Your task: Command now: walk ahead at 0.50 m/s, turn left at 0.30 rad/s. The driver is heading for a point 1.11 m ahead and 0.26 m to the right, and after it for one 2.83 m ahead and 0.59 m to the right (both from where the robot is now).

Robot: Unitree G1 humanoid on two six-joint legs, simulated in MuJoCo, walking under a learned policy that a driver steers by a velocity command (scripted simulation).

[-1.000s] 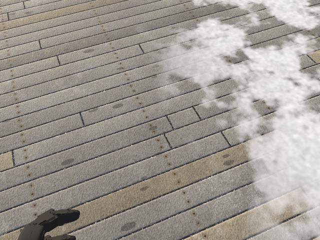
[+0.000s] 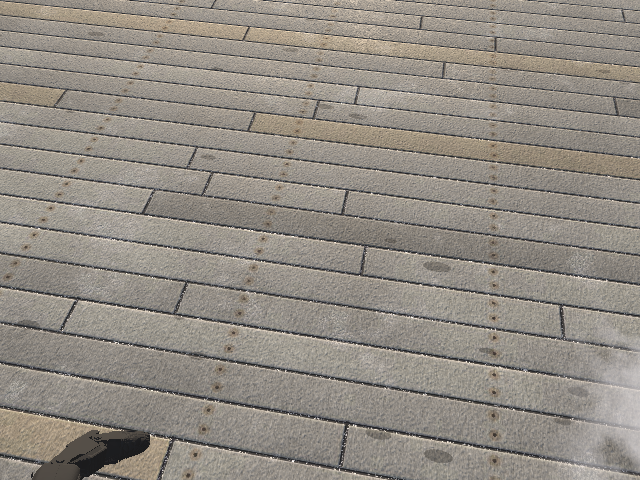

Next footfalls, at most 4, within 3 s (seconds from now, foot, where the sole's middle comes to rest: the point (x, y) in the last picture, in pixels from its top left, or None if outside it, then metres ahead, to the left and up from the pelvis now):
0.42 left None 0.36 0.12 -0.76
0.92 right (419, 431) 0.57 -0.22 -0.76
1.46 left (369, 286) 0.94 -0.16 -0.76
1.90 right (449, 218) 1.15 -0.40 -0.76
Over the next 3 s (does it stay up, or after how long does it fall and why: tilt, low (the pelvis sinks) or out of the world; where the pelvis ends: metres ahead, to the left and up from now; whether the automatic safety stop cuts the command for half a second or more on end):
stays up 1.06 -0.31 0.02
